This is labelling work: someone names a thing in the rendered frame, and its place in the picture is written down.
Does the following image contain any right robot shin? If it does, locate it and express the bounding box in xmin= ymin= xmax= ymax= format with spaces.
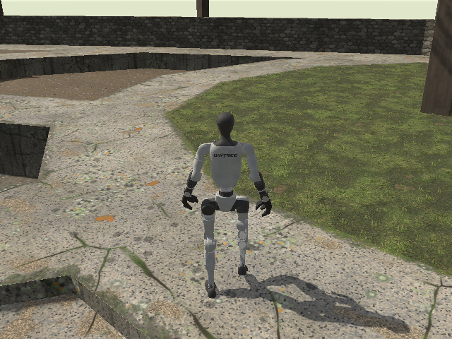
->
xmin=238 ymin=219 xmax=248 ymax=267

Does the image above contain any robot right upper arm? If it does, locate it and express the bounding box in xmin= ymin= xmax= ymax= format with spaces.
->
xmin=240 ymin=143 xmax=261 ymax=182

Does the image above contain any left robot forearm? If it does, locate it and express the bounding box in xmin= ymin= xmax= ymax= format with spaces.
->
xmin=183 ymin=170 xmax=197 ymax=197

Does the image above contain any right robot hand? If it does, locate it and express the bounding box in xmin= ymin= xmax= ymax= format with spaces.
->
xmin=256 ymin=199 xmax=272 ymax=217

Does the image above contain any right robot forearm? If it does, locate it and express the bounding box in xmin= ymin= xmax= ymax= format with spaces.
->
xmin=254 ymin=171 xmax=270 ymax=202

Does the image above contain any robot left upper arm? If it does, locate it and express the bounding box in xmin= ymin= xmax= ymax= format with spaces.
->
xmin=190 ymin=143 xmax=211 ymax=182

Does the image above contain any robot left foot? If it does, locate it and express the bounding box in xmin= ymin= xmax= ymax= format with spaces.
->
xmin=205 ymin=280 xmax=216 ymax=298

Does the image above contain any left robot hand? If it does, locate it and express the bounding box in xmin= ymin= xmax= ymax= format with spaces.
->
xmin=182 ymin=195 xmax=198 ymax=210

